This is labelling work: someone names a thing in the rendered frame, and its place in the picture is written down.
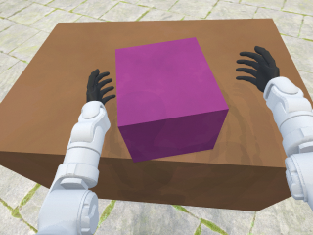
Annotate left robot forearm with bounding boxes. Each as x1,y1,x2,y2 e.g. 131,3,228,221
37,101,111,230

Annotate robot left hand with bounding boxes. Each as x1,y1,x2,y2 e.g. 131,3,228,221
86,69,116,105

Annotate robot left upper arm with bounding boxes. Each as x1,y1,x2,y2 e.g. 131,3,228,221
34,189,99,235

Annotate robot right upper arm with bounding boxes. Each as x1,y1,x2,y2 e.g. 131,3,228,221
285,152,313,211

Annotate carton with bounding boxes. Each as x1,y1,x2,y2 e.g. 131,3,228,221
115,37,229,163

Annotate right robot forearm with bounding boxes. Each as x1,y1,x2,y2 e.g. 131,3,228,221
263,76,313,158

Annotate robot right hand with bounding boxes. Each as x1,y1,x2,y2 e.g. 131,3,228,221
236,46,280,93

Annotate pedestal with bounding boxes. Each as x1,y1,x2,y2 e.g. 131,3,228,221
0,18,313,212

